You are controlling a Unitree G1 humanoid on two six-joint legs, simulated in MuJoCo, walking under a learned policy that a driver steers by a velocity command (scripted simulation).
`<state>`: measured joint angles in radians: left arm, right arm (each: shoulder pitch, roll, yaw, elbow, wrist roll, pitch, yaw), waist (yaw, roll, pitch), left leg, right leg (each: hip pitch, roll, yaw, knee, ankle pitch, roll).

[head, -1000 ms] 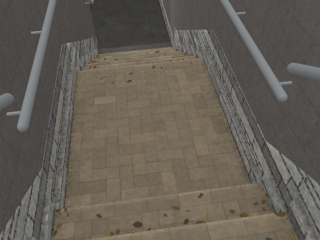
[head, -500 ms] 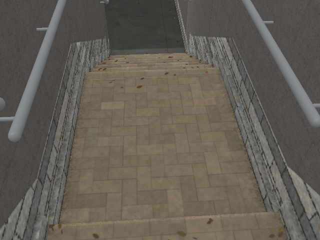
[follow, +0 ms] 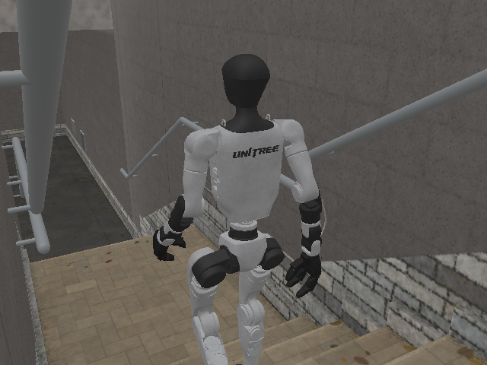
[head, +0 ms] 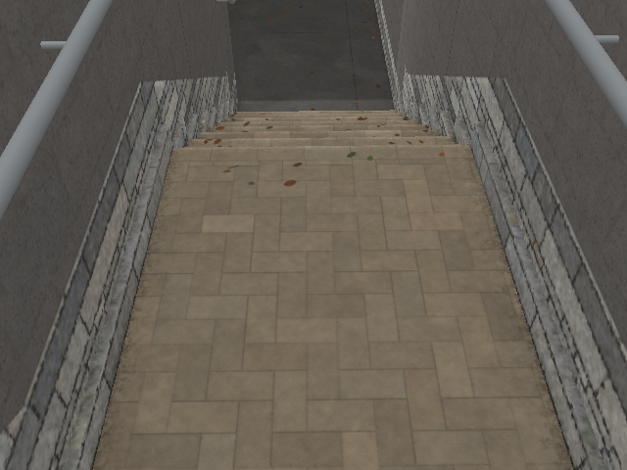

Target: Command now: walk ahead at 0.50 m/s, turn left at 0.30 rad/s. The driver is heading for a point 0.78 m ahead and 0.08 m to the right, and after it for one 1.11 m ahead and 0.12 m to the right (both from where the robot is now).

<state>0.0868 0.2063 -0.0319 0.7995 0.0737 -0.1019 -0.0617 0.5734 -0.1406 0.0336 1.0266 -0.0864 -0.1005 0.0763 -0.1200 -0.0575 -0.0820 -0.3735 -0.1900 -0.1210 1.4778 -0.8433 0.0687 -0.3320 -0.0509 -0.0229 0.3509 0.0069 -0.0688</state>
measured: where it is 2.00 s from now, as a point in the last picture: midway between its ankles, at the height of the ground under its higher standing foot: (309, 370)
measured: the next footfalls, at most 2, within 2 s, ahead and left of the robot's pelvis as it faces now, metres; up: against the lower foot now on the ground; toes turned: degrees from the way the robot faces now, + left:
left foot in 0.54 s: +0.44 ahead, +0.11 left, -0.17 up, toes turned +7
right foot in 1.02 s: +0.80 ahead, -0.13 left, -0.33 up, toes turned -12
